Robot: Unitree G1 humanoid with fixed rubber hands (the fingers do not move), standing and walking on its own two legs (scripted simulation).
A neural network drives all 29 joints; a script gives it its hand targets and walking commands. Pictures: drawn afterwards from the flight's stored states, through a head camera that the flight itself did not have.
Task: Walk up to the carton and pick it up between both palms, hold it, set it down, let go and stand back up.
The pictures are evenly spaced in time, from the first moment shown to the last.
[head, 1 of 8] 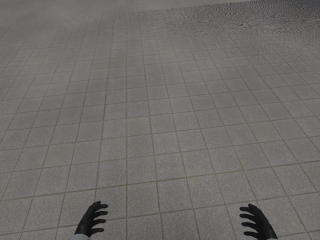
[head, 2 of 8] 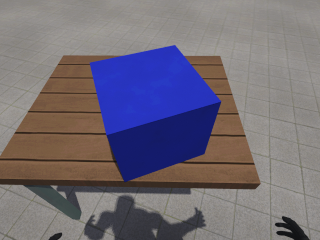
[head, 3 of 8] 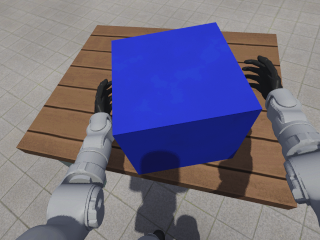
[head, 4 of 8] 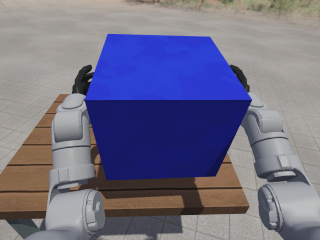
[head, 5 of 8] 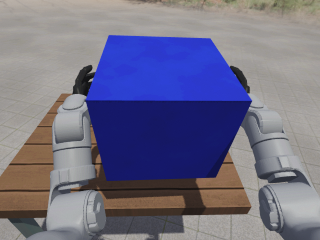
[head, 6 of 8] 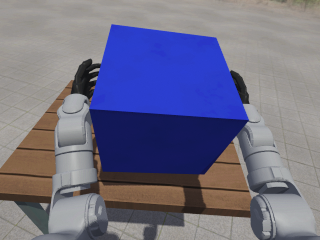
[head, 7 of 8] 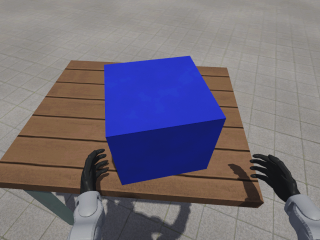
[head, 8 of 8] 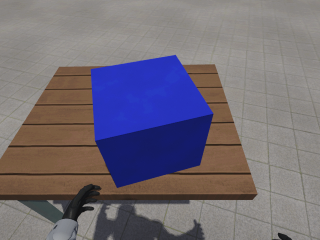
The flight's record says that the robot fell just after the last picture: no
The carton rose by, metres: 0.19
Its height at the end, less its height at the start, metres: +0.00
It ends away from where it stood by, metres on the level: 0.02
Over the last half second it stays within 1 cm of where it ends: yes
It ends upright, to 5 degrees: yes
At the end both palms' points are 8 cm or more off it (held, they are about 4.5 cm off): yes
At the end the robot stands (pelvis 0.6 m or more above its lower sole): yes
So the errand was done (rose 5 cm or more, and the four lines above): yes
